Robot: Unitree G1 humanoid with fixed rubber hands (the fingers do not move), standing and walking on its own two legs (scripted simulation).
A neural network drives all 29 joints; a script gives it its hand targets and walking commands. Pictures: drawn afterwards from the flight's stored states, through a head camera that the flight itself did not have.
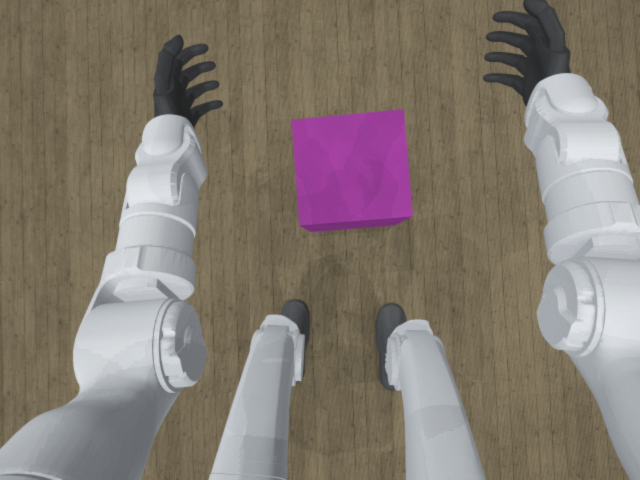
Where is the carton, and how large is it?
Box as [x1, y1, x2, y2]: [291, 109, 412, 231]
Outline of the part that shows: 403,109 291,120 299,225 310,231 393,225 412,216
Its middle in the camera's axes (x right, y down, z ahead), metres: +0.07 -0.13 +0.85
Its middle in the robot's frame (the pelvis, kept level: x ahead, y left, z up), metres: +0.50 +0.00 -0.52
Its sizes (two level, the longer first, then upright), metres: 0.210 0.200 0.250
